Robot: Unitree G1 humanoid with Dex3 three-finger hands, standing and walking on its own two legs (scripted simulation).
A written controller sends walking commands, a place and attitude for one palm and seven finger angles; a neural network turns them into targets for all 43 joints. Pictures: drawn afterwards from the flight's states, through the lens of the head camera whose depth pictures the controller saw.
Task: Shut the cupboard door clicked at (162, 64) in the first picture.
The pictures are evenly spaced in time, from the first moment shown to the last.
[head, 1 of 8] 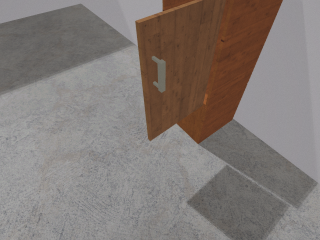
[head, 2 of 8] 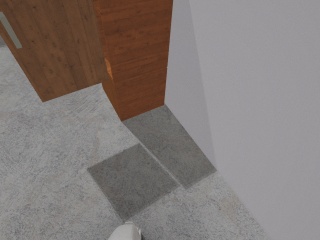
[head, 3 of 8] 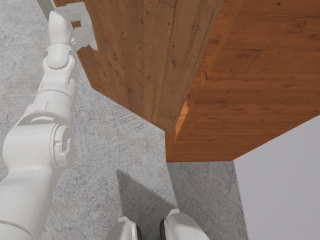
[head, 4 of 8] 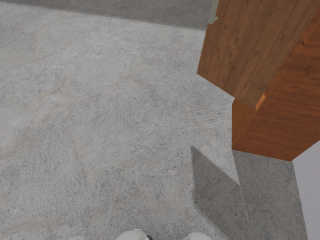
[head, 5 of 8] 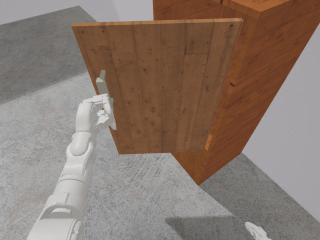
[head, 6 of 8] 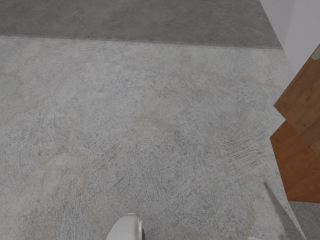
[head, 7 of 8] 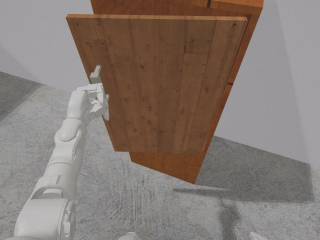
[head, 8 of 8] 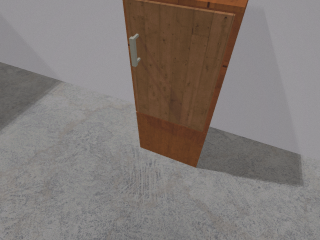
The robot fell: no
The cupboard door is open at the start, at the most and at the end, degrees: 92 92 0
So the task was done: yes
